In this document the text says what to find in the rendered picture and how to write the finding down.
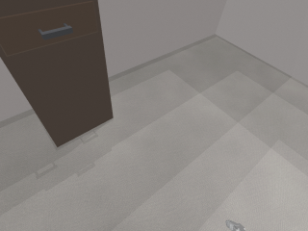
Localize right robot hand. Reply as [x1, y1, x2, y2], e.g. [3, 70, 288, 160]
[225, 219, 245, 231]

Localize handle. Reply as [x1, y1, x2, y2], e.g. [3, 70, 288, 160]
[38, 23, 73, 40]

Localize drawer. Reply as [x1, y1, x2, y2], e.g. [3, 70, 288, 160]
[0, 1, 97, 56]

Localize cabinet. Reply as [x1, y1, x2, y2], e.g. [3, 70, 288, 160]
[0, 0, 114, 147]

